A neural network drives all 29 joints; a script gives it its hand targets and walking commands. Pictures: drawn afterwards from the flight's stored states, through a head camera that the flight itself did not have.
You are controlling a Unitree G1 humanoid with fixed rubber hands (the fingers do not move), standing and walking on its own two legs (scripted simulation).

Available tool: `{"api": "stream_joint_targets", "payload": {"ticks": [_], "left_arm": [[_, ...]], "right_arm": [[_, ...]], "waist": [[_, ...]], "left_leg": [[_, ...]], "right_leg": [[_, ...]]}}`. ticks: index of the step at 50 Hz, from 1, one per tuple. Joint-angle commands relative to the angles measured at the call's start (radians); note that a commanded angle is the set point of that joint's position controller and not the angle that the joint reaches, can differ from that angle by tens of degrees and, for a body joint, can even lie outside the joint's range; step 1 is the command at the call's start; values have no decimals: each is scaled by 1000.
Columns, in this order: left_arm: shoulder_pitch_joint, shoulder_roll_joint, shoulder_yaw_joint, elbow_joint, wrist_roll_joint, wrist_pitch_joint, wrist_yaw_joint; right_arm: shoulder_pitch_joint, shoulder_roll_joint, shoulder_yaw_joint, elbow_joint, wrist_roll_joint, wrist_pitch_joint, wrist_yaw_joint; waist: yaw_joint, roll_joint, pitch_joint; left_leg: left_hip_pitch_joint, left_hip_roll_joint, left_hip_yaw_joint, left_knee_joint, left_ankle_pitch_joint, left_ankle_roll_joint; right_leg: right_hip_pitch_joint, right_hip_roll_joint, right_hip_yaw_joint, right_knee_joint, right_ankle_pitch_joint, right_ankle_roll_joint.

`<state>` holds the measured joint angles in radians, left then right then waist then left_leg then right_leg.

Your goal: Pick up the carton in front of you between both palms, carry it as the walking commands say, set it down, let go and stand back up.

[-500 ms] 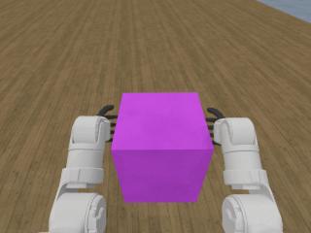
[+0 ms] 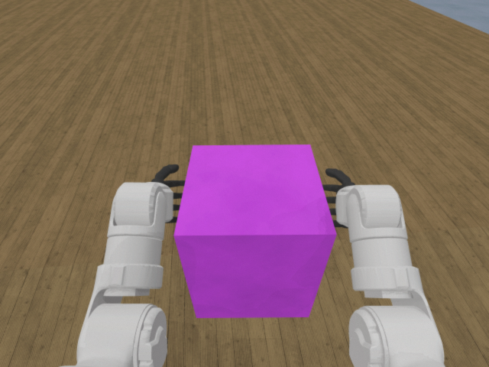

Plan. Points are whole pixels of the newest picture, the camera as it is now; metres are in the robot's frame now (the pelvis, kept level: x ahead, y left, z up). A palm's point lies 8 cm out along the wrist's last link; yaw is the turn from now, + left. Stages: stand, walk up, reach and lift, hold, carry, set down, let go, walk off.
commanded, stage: carry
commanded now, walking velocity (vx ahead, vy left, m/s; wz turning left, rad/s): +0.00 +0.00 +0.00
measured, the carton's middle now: (252, 233) +0.35 +0.00 +0.05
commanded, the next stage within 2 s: none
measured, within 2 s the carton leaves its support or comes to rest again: neither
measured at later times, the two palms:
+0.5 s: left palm (161, 202) +0.35 +0.15 +0.14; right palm (348, 205) +0.34 -0.15 +0.13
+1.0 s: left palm (156, 151) +0.42 +0.16 +0.19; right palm (336, 156) +0.41 -0.14 +0.18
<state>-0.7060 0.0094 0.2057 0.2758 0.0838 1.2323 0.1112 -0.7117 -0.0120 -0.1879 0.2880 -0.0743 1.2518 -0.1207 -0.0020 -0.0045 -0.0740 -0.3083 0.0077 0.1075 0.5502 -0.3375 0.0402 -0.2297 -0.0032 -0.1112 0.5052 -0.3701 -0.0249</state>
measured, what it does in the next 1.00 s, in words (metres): shifts its weight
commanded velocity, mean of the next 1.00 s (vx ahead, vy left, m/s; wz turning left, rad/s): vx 0.17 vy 0.00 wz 0.00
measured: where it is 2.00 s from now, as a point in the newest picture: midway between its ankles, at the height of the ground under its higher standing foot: (251, 283)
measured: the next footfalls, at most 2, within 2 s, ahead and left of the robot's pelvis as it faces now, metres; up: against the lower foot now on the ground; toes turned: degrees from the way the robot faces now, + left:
right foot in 1.22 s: +0.28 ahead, -0.10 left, +0.02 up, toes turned -6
left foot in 1.62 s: +0.60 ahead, +0.08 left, +0.05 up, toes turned +6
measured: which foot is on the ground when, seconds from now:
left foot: down 0.00-1.00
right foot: down 0.00-0.92, up 0.94-1.00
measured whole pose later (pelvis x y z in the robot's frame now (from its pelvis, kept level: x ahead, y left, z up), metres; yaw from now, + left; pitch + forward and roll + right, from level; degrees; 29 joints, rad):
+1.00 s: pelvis +0.06 +0.01 +0.00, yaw +0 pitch +2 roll +0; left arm -0.82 0.06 0.22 0.22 0.03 1.34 0.14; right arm -0.84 -0.03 -0.19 0.26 -0.04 1.33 -0.15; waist -0.02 0.00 -0.12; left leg -0.26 0.00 0.13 0.57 -0.45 0.06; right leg -0.29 -0.03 -0.10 0.74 -0.56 -0.03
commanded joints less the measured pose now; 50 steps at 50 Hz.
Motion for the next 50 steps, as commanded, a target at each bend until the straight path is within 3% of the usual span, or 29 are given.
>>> {"api": "stream_joint_targets", "payload": {"ticks": [1, 34, 36, 38, 39, 41, 43, 45, 46, 47, 48, 49, 50], "left_arm": [[-729, -1141, -507, -110, -440, -23, -237], [-731, -1142, -511, -116, -442, -22, -238], [-752, -1139, -519, -137, -451, -21, -236], [-797, -1130, -531, -183, -463, -17, -230], [-825, -1120, -535, -201, -469, -13, -225], [-862, -1084, -539, -219, -482, 2, -213], [-882, -1047, -538, -240, -491, 22, -196], [-886, -1023, -525, -235, -489, 48, -186], [-881, -1020, -515, -219, -486, 62, -184], [-888, -1015, -501, -196, -481, 79, -185], [-885, -1012, -484, -160, -478, 90, -187], [-883, -1010, -464, -124, -471, 95, -190], [-869, -1020, -443, -83, -462, 97, -194]], "right_arm": [[-768, 1141, 492, -153, 442, -50, 237], [-768, 1143, 497, -156, 444, -50, 236], [-796, 1143, 505, -178, 452, -50, 235], [-843, 1136, 516, -217, 465, -45, 231], [-873, 1129, 522, -232, 473, -39, 227], [-909, 1105, 527, -249, 493, -23, 218], [-912, 1070, 522, -255, 502, -2, 208], [-887, 1030, 496, -228, 492, 20, 201], [-867, 1007, 477, -201, 482, 31, 198], [-840, 995, 454, -170, 469, 39, 196], [-833, 978, 433, -151, 459, 47, 194], [-839, 974, 422, -144, 455, 54, 193], [-856, 981, 416, -140, 457, 60, 193]], "waist": [[1, 1, -366], [2, 0, -368], [5, -14, -370], [12, -59, -306], [18, -94, -267], [33, -126, -223], [29, -93, -262], [2, -11, -307], [-18, 97, -319], [-45, 212, -314], [-62, 240, -277], [-83, 213, -253], [-94, 166, -259]], "left_leg": [[140, 124, -123, -53, 221, 25], [138, 125, -118, -51, 217, 21], [128, 107, -98, -55, 9, 26], [34, 68, -82, -15, -232, 26], [-35, 45, -57, 34, -252, 23], [-120, 21, -2, 79, -162, 17], [-42, 20, 5, 9, -113, 27], [161, 48, -57, -62, -115, 45], [265, 140, -212, -140, -182, 80], [377, 247, -403, -213, -175, 143], [470, 314, -522, -225, -74, 201], [548, 345, -568, -224, 61, 239], [604, 361, -575, -215, 162, 253]], "right_leg": [[104, -139, 121, -61, 250, -26], [106, -141, 120, -63, 260, -26], [111, -141, 126, -99, 37, -39], [83, -176, 226, -190, -320, -77], [89, -214, 293, -239, -418, -99], [130, -283, 366, -274, -457, -139], [124, -278, 322, -233, -392, -142], [20, -197, 179, -122, -299, -86], [-76, -121, 75, 35, -232, -41], [-213, -56, -13, 189, -174, -6], [-376, -22, -18, 245, -184, -5], [-512, -5, -6, 323, -255, -12], [-591, -5, 18, 386, -301, -23]]}}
